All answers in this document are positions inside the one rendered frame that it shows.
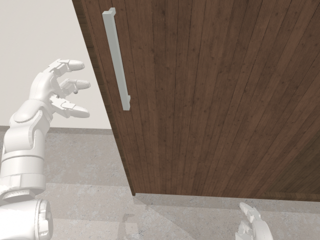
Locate robot left upper arm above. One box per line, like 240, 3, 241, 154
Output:
0, 198, 54, 240

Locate left robot forearm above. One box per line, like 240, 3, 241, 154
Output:
0, 99, 53, 206

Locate wardrobe door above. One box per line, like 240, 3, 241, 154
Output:
266, 129, 320, 194
81, 0, 320, 199

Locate right robot hand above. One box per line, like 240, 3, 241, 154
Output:
235, 202, 273, 240

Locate handle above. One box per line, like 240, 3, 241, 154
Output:
102, 7, 131, 111

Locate left robot hand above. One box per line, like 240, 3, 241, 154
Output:
28, 58, 91, 118

